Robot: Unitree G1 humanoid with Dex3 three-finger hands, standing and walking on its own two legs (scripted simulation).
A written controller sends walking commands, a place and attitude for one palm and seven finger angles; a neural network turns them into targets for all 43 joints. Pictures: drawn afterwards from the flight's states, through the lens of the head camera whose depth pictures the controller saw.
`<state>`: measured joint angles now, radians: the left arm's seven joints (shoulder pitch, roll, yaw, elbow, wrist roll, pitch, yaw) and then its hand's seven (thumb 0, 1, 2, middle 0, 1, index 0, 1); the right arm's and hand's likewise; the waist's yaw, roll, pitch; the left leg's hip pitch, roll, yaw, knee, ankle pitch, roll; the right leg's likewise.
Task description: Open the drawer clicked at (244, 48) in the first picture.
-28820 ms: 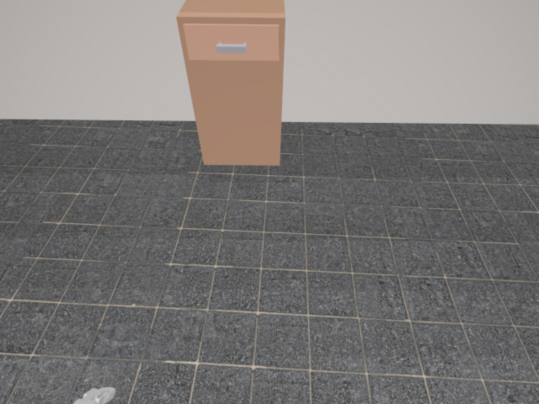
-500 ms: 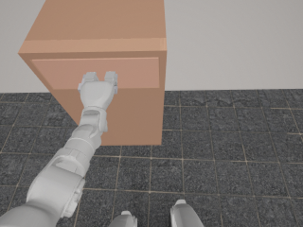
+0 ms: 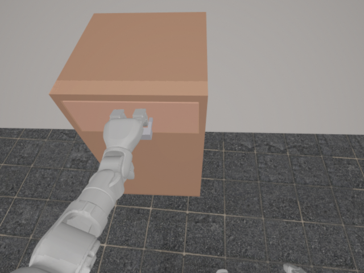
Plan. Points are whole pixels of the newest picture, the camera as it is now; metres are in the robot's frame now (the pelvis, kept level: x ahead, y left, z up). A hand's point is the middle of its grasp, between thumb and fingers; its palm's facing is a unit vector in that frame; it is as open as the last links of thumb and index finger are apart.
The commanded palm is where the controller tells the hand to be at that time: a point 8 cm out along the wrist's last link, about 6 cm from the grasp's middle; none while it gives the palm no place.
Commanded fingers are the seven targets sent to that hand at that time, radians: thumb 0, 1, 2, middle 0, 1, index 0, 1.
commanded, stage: lift the fingers back up to retry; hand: left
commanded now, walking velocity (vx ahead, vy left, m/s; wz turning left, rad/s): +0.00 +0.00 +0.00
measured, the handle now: (132, 127) +0.52 +0.16 -0.06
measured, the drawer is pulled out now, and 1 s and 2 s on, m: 0.00 0.00 0.00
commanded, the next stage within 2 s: re-aim the fingers above the handle in 0.02 s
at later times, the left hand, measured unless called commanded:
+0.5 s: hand (131, 148) +0.41 +0.14 -0.01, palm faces -0.09 -0.05 -0.99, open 13.8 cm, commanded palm +0.39 +0.15 +0.06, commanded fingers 0.00 -0.50 0.30 -0.30 -1.20 -0.30 -1.20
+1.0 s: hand (141, 150) +0.41 +0.12 -0.01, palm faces -0.10 -0.09 -0.99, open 13.8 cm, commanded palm +0.40 +0.15 +0.06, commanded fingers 0.00 -0.50 0.30 -0.30 -1.20 -0.30 -1.20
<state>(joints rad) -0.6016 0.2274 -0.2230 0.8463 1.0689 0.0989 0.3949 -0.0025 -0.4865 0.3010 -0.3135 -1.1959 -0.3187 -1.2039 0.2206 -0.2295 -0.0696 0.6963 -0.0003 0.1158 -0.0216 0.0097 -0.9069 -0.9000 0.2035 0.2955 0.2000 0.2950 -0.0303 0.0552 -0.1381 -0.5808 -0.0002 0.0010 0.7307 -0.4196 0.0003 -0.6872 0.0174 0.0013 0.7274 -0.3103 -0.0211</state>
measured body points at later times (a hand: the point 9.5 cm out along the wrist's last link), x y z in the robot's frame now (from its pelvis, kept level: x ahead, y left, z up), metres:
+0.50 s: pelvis -0.01 +0.00 +0.00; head +0.06 -0.02 +0.44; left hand +0.41 +0.14 +0.05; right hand +0.08 -0.25 -0.14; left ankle -0.05 +0.12 -0.71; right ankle +0.02 -0.11 -0.71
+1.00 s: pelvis -0.01 +0.00 +0.00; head +0.06 -0.01 +0.44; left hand +0.41 +0.12 +0.04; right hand +0.07 -0.26 -0.14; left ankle -0.05 +0.12 -0.71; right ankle +0.02 -0.11 -0.71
